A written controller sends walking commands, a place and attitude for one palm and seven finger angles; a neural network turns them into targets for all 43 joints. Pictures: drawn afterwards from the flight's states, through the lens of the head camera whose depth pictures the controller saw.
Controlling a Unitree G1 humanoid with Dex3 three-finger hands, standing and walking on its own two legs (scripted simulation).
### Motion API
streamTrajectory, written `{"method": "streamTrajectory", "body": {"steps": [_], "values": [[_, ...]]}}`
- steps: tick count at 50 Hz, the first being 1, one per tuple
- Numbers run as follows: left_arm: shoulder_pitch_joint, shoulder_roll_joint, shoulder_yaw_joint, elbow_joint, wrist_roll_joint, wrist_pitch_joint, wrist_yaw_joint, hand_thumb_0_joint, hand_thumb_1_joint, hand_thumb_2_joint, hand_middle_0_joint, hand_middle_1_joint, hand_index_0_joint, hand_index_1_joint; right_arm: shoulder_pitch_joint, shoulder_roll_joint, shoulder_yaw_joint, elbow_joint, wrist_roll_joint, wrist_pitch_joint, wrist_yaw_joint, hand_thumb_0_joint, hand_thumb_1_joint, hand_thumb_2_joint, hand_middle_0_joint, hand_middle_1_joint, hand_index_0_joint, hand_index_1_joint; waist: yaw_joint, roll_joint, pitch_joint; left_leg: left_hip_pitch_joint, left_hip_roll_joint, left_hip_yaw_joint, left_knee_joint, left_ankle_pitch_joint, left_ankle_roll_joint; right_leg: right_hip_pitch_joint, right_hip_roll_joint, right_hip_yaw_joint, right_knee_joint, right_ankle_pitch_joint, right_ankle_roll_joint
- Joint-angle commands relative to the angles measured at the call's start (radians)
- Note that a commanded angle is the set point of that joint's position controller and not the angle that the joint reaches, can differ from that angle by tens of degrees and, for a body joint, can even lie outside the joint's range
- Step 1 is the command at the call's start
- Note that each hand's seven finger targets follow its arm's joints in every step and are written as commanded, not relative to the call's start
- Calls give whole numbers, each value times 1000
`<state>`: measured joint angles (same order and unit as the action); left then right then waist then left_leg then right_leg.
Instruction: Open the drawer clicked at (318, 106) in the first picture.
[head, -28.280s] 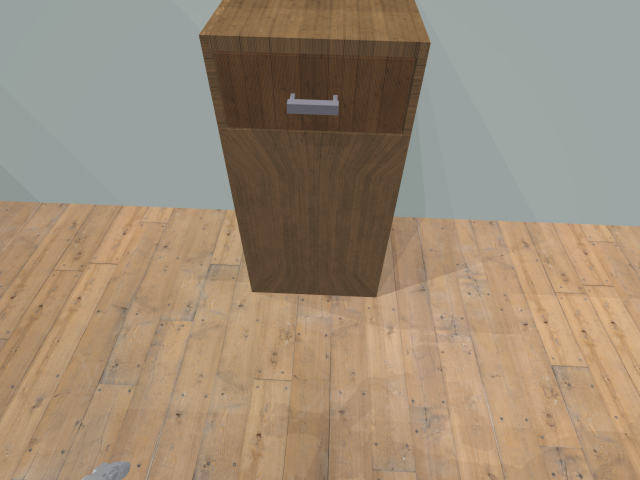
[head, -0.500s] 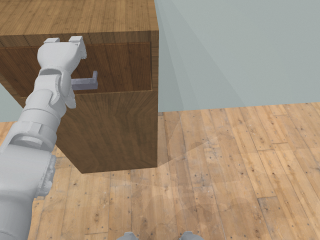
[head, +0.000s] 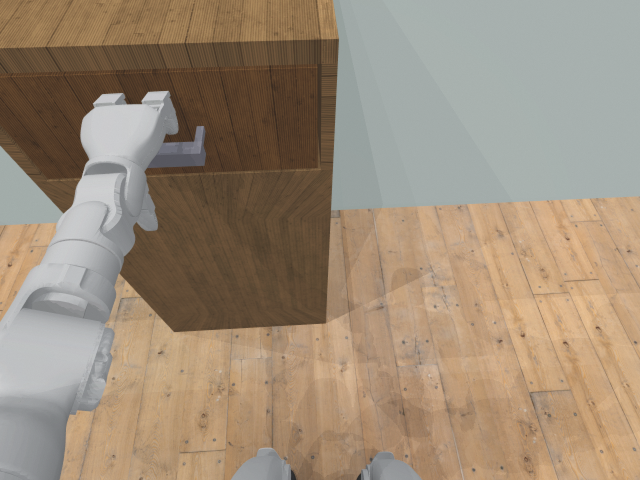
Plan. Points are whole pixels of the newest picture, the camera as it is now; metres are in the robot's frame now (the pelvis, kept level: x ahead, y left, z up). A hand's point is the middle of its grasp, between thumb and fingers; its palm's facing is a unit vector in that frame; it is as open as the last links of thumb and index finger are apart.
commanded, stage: lower the fingers behind the handle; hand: left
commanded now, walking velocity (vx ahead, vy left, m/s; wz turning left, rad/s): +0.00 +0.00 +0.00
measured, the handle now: (163, 144) +0.54 +0.22 +0.08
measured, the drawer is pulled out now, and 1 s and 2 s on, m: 0.00 0.00 0.00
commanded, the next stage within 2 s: lift the fingers back up to retry in 0.08 s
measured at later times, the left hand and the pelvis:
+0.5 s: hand (142, 163) +0.49 +0.23 +0.09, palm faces -0.04 +0.01 -1.00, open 13.7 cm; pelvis +0.01 +0.00 +0.01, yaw +0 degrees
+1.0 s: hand (140, 150) +0.49 +0.22 +0.11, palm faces -0.04 -0.03 -1.00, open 13.3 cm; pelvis +0.06 +0.00 +0.03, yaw +1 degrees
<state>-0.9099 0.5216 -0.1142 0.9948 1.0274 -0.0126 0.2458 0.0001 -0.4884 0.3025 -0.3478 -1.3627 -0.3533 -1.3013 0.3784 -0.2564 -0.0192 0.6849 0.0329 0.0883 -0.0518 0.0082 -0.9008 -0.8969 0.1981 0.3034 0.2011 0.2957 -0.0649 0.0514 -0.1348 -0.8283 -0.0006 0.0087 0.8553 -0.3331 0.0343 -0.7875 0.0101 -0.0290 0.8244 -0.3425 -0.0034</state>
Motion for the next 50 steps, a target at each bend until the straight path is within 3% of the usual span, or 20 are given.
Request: {"method": "streamTrajectory", "body": {"steps": [1, 2, 3, 8, 11, 14, 15, 17, 19, 25, 30, 33, 35, 36, 37, 38, 43, 45, 49, 50], "values": [[-384, 160, 24, -9, 21, 84, -28, 0, -500, 300, -300, -1200, -300, -1200, 100, -175, -59, -64, 1, -19, -11, 0, -900, -900, 200, 300, 200, 300, -82, -79, -230, 252, -13, -25, -150, -24, 19, 55, 43, -11, -176, -21, -22], [-367, 140, 1, 11, 21, 94, -31, 0, -500, 300, -300, -1200, -300, -1200, 97, -171, -54, -69, 3, -16, -10, 0, -900, -900, 200, 300, 200, 300, -80, -62, -223, 248, -19, -16, -152, -25, 20, 62, 43, -9, -181, -25, -21], [-370, 177, 28, 22, 25, 100, -32, 0, -500, 300, -300, -1200, -300, -1200, 93, -174, -52, -66, 3, -13, -13, 0, -900, -900, 200, 300, 200, 300, -81, -79, -203, 232, -16, -16, -153, -38, 20, 66, 40, -9, -183, -32, -19], [-380, 122, -17, 10, 38, 97, -49, 0, -500, 300, -300, -1200, -300, -1200, 76, -166, -50, -78, 0, -11, -16, 0, -900, -900, 200, 300, 200, 300, -90, -44, -174, 252, -18, -19, -159, -69, 18, 36, 38, -12, -184, -53, -23], [-421, 138, -5, -46, 30, 81, -59, 0, -500, 300, -300, -1200, -300, -1200, 66, -165, -50, -90, -2, -16, -20, 0, -900, -900, 200, 300, 200, 300, -91, -50, -211, 270, -18, -23, -163, -75, 21, 65, 35, -6, -188, -54, -22], [-453, 167, 7, -82, 33, 68, -61, 0, -500, 300, -300, -1200, -300, -1200, 54, -159, -46, -103, 0, -24, -28, 0, -900, -900, 200, 300, 200, 300, -85, -8, -234, 283, -19, -21, -169, -99, 20, 74, 31, 0, -184, -71, -20], [-459, 152, -4, -92, 31, 65, -60, 0, -500, 300, -300, -1200, -300, -1200, 55, -155, -47, -104, 1, -27, -31, 0, -900, -900, 200, 300, 200, 300, -86, -17, -237, 296, -19, -27, -172, -98, 21, 76, 32, -1, -185, -68, -21], [-476, 158, 10, -133, 18, 49, -59, 0, -500, 300, -300, -1200, -300, -1200, 60, -152, -49, -104, -1, -35, -32, 0, -900, -900, 200, 300, 200, 300, -79, -3, -277, 329, -16, -28, -173, -54, 22, 105, 33, 0, -186, -38, -22], [-466, 218, 55, -159, 18, 39, -57, 0, -500, 300, -300, -1200, -300, -1200, 55, -153, -48, -108, 0, -36, -37, 0, -900, -900, 200, 300, 200, 300, -60, 5, -308, 337, -18, -25, -177, -34, 21, 143, 32, 4, -191, -28, -22], [-492, 212, 62, -271, -6, 3, -49, 0, -500, 300, -300, -1200, -300, -1200, 46, -147, -53, -100, 2, -47, -44, 0, -900, -900, 200, 300, 200, 300, -53, 28, -327, 422, -12, -30, -201, 55, 20, 187, 35, 3, -216, 31, -26], [-482, 225, 88, -368, -28, -25, -43, 0, -500, 300, -300, -1200, -300, -1200, 36, -144, -58, -89, 1, -54, -45, 0, -900, -900, 200, 300, 200, 300, -33, 40, -362, 506, -10, -33, -220, 165, 16, 249, 38, -3, -234, 102, -30], [-477, 259, 120, -431, -39, -41, -43, 0, -500, 300, -300, -1200, -300, -1200, 28, -148, -62, -82, 1, -54, -48, 0, -900, -900, 200, 300, 200, 300, -23, 51, -382, 551, -10, -33, -225, 259, 14, 288, 38, -5, -240, 174, -32], [-475, 228, 102, -492, -49, -49, -45, 0, -500, 300, -300, -1200, -300, -1200, 17, -143, -65, -85, 0, -57, -44, 0, -900, -900, 200, 300, 200, 300, -19, 63, -405, 599, -11, -33, -228, 316, 11, 306, 40, -9, -244, 211, -33], [-476, 243, 112, -507, -54, -52, -47, 0, -500, 300, -300, -1200, -300, -1200, 14, -146, -65, -83, 0, -57, -44, 0, -900, -900, 200, 300, 200, 300, -16, 66, -409, 609, -10, -35, -229, 351, 8, 320, 40, -10, -246, 230, -36], [-470, 216, 94, -518, -59, -52, -47, 0, -500, 300, -300, -1200, -300, -1200, 8, -142, -66, -81, 2, -57, -43, 0, -900, -900, 200, 300, 200, 300, -23, 55, -401, 626, -10, -33, -227, 373, 10, 317, 41, -10, -247, 251, -33], [-470, 248, 122, -528, -57, -50, -45, 0, -500, 300, -300, -1200, -300, -1200, 6, -147, -67, -76, 1, -57, -42, 0, -900, -900, 200, 300, 200, 300, -16, 50, -394, 627, -9, -39, -233, 385, 7, 323, 41, -13, -247, 257, -34], [-381, 217, 112, -517, -55, -23, -54, 0, -500, 300, -300, -1200, -300, -1200, -19, -142, -68, -75, 4, -45, -28, 0, -900, -900, 200, 300, 200, 300, 1, 43, -364, 637, -13, -28, -234, 479, 3, 357, 39, -16, -251, 331, -37], [-385, 178, 85, -538, -58, -18, -60, 0, -500, 300, -300, -1200, -300, -1200, -32, -140, -71, -77, 4, -42, -22, 0, -900, -900, 200, 300, 200, 300, -3, 19, -371, 651, -12, -25, -234, 505, 5, 366, 37, -15, -252, 356, -34], [-339, 207, 114, -548, -58, -4, -71, 0, -500, 300, -300, -1200, -300, -1200, -55, -138, -71, -87, 3, -27, -18, 0, -900, -900, 200, 300, 200, 300, 15, 26, -389, 654, -19, -13, -228, 559, 7, 419, 32, -8, -249, 424, -34], [-338, 219, 124, -552, -55, -3, -73, 0, -500, 300, -300, -1200, -300, -1200, -59, -140, -71, -87, 3, -23, -19, 0, -900, -900, 200, 300, 200, 300, 13, -5, -391, 649, -19, -13, -229, 558, 8, 431, 30, -8, -247, 438, -33]]}}
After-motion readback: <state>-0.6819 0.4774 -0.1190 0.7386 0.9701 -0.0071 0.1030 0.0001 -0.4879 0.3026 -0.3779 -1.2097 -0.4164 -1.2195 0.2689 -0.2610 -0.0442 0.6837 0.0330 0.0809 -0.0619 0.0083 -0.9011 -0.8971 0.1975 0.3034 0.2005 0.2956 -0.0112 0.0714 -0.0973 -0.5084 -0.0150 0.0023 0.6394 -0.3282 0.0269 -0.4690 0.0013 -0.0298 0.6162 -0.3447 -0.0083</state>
